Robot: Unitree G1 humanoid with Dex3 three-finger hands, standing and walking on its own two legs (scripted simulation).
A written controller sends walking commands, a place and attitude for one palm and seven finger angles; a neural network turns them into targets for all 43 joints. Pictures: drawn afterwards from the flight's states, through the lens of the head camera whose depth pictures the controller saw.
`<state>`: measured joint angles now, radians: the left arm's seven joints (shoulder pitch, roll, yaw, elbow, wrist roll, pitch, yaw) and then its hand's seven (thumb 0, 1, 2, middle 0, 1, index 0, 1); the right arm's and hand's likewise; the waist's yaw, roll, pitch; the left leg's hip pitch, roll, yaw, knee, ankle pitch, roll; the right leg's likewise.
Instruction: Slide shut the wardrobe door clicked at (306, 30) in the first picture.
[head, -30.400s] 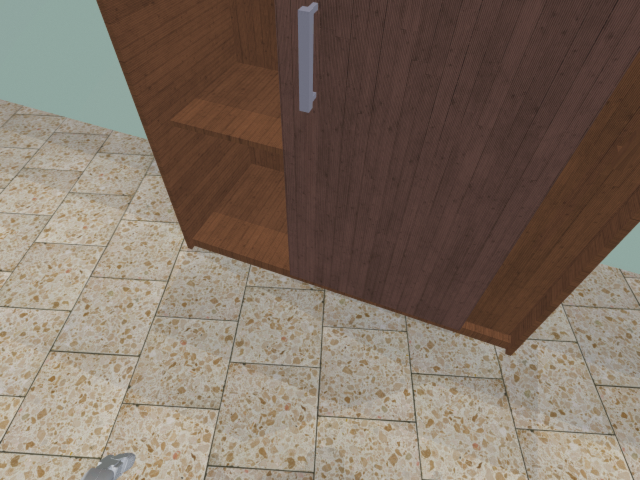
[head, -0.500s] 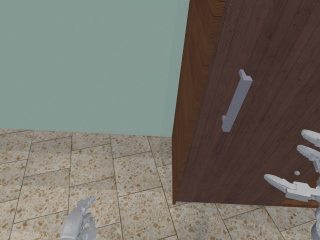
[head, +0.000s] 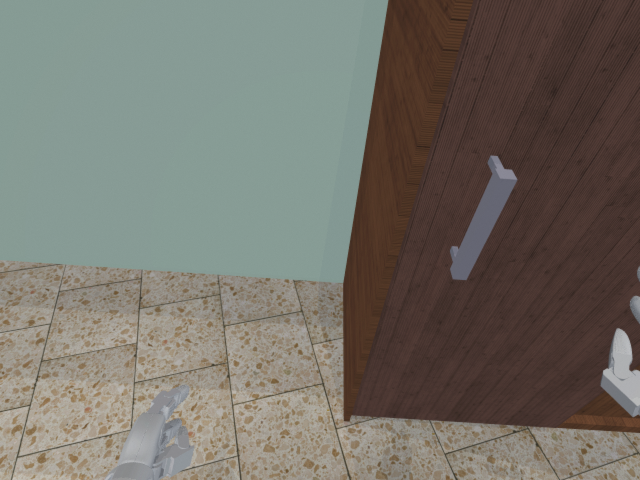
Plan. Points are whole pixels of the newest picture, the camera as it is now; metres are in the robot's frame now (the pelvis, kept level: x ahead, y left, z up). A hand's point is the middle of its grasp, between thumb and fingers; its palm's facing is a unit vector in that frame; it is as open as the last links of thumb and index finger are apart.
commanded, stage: draw the hand back to the body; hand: right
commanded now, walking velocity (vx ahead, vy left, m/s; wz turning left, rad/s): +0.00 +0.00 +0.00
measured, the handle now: (475, 221) +0.45 -0.24 +0.11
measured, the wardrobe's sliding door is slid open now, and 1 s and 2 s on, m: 0.00 0.00 0.00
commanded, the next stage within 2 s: step back with the hand held close in 0.24 s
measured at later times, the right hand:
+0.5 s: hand (598, 368) +0.19 -0.25 +0.16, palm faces +0.45 +0.78 -0.43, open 7.4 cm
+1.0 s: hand out of the picture +0.11 -0.33 +0.14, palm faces +0.44 +0.75 -0.49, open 7.4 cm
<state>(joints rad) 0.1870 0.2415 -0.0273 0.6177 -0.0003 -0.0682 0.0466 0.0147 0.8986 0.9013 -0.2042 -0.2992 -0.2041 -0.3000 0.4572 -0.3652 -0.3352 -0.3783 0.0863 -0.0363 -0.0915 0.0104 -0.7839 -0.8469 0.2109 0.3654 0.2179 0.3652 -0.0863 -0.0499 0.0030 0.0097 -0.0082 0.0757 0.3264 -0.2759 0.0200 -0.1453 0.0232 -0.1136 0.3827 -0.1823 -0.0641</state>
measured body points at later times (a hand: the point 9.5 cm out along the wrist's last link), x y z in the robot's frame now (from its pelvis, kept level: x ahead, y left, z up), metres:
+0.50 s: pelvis -0.01 +0.02 +0.00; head -0.02 +0.03 +0.45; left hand +0.18 +0.25 -0.09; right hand +0.16 -0.29 +0.18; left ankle -0.06 +0.10 -0.74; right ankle +0.02 -0.07 -0.74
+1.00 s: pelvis -0.08 -0.04 -0.01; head -0.06 -0.05 +0.44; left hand +0.11 +0.19 -0.09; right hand +0.08 -0.36 +0.17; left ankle -0.10 +0.09 -0.74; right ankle +0.02 -0.07 -0.74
